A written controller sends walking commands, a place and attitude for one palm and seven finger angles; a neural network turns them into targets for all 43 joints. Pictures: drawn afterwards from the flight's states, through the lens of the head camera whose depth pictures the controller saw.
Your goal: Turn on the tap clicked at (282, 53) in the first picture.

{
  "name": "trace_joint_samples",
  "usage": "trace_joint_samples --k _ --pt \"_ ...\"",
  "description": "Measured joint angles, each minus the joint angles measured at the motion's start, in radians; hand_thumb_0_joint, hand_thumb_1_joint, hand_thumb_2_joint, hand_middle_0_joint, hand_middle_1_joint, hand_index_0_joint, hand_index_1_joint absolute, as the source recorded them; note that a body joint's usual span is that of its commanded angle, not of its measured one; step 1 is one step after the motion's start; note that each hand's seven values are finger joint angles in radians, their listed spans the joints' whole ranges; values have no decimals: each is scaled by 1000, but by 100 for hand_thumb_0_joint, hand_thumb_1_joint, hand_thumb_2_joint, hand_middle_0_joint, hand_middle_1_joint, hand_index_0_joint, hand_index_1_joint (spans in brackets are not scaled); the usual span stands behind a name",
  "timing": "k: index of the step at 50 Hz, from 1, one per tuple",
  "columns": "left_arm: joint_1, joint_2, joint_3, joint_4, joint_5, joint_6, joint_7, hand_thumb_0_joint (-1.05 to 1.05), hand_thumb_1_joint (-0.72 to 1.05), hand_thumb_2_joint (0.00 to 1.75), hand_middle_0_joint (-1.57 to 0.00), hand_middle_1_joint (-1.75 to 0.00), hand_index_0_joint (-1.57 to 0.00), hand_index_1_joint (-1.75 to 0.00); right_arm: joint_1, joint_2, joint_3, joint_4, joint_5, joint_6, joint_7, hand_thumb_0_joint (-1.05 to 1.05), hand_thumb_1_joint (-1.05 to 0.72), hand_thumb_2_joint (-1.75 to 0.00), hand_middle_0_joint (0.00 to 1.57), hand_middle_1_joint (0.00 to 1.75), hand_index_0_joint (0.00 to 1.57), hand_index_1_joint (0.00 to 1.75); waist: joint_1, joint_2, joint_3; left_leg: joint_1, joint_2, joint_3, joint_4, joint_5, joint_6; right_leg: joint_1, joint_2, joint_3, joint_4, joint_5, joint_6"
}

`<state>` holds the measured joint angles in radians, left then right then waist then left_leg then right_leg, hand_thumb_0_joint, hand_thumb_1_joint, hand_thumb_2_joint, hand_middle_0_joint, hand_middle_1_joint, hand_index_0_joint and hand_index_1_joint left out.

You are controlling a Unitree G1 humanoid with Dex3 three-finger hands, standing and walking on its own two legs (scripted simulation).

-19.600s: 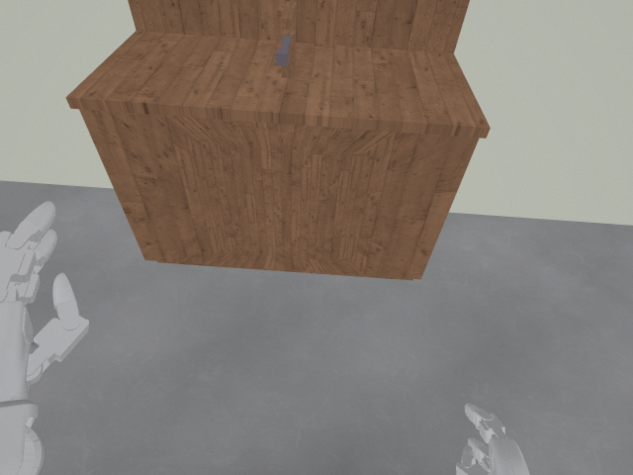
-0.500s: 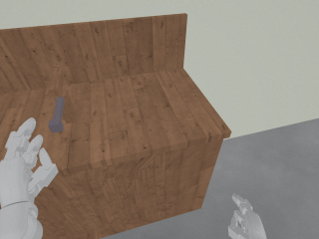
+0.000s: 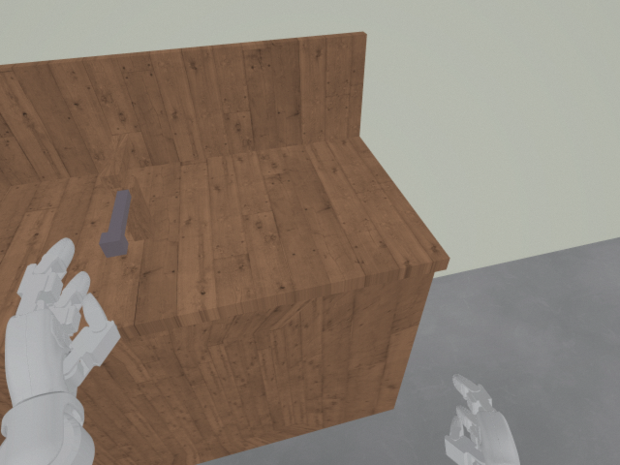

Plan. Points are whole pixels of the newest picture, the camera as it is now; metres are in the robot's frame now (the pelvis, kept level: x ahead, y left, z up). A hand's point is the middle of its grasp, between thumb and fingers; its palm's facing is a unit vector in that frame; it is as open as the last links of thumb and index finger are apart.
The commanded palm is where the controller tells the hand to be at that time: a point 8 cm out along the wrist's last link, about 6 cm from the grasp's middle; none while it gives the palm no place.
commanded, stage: turn the palm inward beside the body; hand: left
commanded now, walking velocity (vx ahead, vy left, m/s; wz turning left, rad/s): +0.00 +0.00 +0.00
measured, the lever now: (114, 243) +0.35 +0.35 +0.11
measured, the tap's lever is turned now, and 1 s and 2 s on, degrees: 0 0 0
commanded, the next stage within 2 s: reach beside the lever's end, fingers flat in 0.30 s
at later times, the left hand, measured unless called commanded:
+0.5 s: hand (132, 321) +0.20 +0.22 +0.16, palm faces +0.55 -0.83 -0.10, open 7.4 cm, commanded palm +0.15 +0.27 +0.16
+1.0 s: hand (110, 298) +0.23 +0.28 +0.14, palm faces +0.59 -0.81 -0.08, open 7.5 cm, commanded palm +0.19 +0.32 +0.15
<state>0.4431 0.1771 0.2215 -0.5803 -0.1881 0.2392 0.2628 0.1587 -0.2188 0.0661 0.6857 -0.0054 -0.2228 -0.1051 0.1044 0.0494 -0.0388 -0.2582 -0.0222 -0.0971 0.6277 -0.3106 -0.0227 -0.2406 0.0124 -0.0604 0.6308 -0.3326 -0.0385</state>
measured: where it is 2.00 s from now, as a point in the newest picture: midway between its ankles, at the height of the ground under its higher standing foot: outside the picture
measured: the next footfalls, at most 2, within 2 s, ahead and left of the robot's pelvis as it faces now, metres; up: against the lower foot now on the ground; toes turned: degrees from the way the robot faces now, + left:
none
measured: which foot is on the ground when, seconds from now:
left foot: down 0.00-1.00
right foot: down 0.00-1.00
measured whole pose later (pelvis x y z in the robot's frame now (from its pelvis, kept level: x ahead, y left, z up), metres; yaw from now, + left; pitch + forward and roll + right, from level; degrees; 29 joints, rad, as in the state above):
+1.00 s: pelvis +0.00 +0.00 +0.00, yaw -1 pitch -2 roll +0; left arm 0.23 0.23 0.36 -0.27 -0.23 0.19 0.22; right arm 0.16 -0.22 0.04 0.72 0.01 -0.23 -0.13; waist 0.08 0.04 -0.03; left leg -0.28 -0.01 -0.08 0.60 -0.30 -0.03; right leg -0.27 0.02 -0.05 0.61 -0.32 -0.04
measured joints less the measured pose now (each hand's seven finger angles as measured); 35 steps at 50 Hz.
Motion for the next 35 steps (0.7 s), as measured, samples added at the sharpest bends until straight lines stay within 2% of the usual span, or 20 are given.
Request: trace_joint_samples --k 11,22,28,35 --pt "7 -3 2 7 -9 10 -12 2 89 90 -20 -30 -21 -30 -2 -6 -9 -10 2 8 3 1 -90 -90 20 30 21 30 2 0 -9 9 10 -6 -11 -9 -11 6 10 -5 -5 -12 -12" --pt "15 -4 4 4 -12 -10 -17 2 89 90 -20 -30 -21 -30 9 -10 -18 -12 3 7 5 1 -90 -90 20 30 21 30 0 1 -14 10 16 -7 -12 -16 -16 5 16 -7 0 -21 -19" --pt "-5 13 41 59 -22 -7 -23 2 89 90 -21 -30 -21 -30 10 -8 -20 -3 8 16 -1 1 -90 -90 20 30 21 30 -2 2 -14 10 20 -5 -14 -14 -17 3 19 -6 -3 -18 -21" --pt "-75 31 103 155 -36 -42 -35 2 89 90 -20 -30 -21 -30 10 -7 -23 17 11 5 -11 1 -90 -90 20 30 21 30 -4 -4 -5 -2 20 -8 -12 -5 -16 -6 20 -8 -6 -7 -21"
